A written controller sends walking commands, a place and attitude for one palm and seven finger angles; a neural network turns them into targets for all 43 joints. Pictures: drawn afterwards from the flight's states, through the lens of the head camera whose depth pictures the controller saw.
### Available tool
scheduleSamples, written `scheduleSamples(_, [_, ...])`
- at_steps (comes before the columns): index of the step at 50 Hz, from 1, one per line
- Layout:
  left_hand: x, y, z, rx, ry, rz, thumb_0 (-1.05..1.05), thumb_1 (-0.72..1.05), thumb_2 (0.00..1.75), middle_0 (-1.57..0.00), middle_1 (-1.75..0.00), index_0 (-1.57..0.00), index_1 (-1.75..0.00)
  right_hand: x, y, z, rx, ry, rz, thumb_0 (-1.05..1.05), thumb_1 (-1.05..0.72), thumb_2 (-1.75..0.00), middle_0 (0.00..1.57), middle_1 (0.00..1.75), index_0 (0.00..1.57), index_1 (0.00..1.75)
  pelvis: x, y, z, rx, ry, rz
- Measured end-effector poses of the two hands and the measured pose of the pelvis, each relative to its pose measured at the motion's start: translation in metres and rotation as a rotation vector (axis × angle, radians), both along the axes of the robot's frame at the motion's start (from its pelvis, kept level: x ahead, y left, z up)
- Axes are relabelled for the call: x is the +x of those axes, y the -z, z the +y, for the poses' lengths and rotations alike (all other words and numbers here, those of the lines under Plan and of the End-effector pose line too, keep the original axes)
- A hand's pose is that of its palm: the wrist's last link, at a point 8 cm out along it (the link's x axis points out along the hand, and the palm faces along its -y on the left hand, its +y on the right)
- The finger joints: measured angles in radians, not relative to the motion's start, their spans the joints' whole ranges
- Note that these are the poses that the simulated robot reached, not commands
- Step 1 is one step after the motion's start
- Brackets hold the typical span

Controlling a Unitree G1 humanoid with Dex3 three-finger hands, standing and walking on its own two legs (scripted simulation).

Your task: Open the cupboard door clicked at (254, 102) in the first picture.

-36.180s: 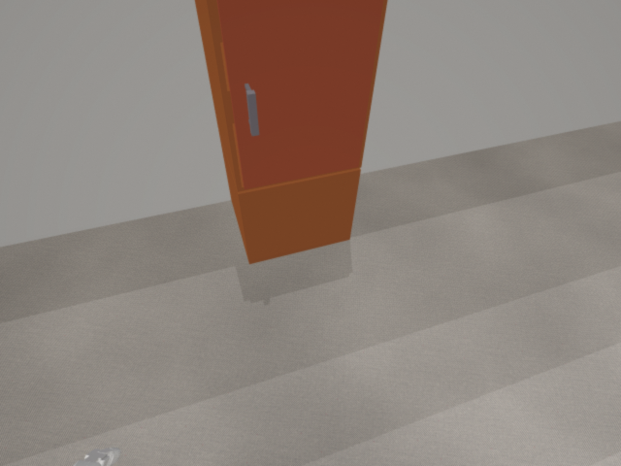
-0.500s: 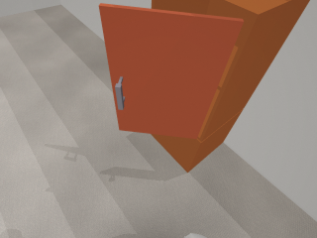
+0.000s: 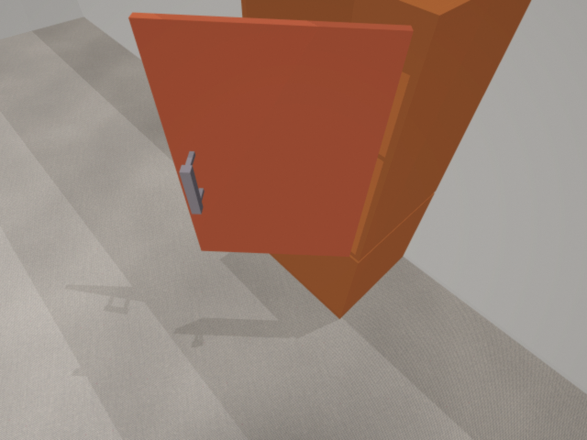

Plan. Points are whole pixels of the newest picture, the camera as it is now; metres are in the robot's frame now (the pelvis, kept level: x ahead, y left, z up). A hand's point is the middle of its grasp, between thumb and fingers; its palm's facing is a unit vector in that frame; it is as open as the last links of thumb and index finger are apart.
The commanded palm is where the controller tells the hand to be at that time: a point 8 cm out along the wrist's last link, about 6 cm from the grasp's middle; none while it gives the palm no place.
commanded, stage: come to a stop and stand still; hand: left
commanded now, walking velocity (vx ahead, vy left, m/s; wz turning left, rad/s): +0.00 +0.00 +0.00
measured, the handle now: (194, 183) +0.58 +0.22 -0.05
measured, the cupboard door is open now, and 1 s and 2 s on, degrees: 44 44 44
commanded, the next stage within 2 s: look again from close up in 0.32 s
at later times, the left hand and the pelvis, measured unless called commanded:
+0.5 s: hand out of the picture -0.01 +0.20 -0.17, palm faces -0.01 -0.97 -0.23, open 7.4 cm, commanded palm none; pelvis +0.00 +0.01 +0.00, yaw -1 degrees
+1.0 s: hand out of the picture +0.05 +0.19 -0.16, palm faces -0.04 -0.97 -0.24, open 7.4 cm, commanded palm none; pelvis +0.00 +0.00 +0.01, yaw -1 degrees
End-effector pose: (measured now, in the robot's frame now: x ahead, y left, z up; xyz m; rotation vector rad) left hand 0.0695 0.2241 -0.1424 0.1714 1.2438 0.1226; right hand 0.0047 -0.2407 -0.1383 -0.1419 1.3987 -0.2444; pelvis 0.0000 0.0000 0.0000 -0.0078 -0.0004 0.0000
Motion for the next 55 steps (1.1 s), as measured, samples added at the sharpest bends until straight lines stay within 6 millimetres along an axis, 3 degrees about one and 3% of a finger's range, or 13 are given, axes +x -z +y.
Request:
scheduleSamples(8, [-0.033,0.0,0.01,-0.015,-0.049,0.061,0.0,0.92,0.89,-0.2,-0.3,-0.2,-0.3,0.01,-0.009,0.018,0.014,-0.06,-0.03,0.01,-0.91,-0.89,0.2,0.3,0.2,0.3,-0.004,-0.008,0.005,0.007,0.007,-0.003])
scheduleSamples(16, [-0.075,-0.003,0.01,0.004,-0.043,0.163,0.0,0.91,0.89,-0.2,-0.3,-0.19,-0.3,0.02,-0.009,0.018,0.02,-0.065,-0.072,0.01,-0.92,-0.89,0.2,0.3,0.2,0.3,-0.003,-0.009,0.008,-0.001,0.019,0.002])
scheduleSamples(21, [-0.086,-0.006,0.015,0.022,-0.028,0.174,0.0,0.91,0.89,-0.2,-0.3,-0.2,-0.3,0.026,-0.003,0.022,0.037,-0.088,-0.123,0.01,-0.92,-0.89,0.2,0.3,0.2,0.3,-0.004,-0.005,0.013,0.001,0.014,-0.003])
scheduleSamples(26, [-0.081,-0.01,0.021,0.04,-0.029,0.151,0.0,0.91,0.89,-0.2,-0.3,-0.2,-0.3,0.027,0.001,0.024,0.047,-0.1,-0.131,0.01,-0.93,-0.89,0.2,0.3,0.2,0.3,-0.003,-0.004,0.014,0.01,0.013,-0.011])
scheduleSamples(34, [-0.056,-0.014,0.023,0.054,-0.008,0.095,0.0,0.91,0.89,-0.2,-0.3,-0.19,-0.3,0.025,0.0,0.02,0.053,-0.102,-0.117,0.01,-0.91,-0.89,0.2,0.3,0.2,0.3,-0.001,-0.007,0.009,0.018,0.019,-0.014])
scheduleSamples(43, [-0.029,-0.015,0.018,0.052,0.019,0.048,0.0,0.91,0.89,-0.2,-0.3,-0.2,-0.3,0.019,-0.003,0.008,0.038,-0.088,-0.086,0.01,-0.91,-0.89,0.2,0.3,0.2,0.3,0.001,-0.009,0.002,0.02,0.024,-0.014])
scheduleSamples(54, [-0.021,-0.013,0.008,0.048,0.026,0.047,0.0,0.91,0.89,-0.2,-0.3,-0.2,-0.3,0.017,-0.006,-0.006,0.02,-0.074,-0.062,0.01,-0.9,-0.89,0.2,0.3,0.2,0.3,0.004,-0.009,-0.006,0.013,0.027,-0.01])
scheduleSamples(55, [-0.013,-0.019,0.009,0.035,-0.037,-0.006,0.0,0.91,0.89,-0.2,-0.3,-0.2,-0.3,0.02,-0.008,-0.007,0.015,-0.067,-0.094,0.01,-0.9,-0.89,0.2,0.3,0.2,0.3,0.004,-0.009,-0.007,0.012,0.023,-0.008])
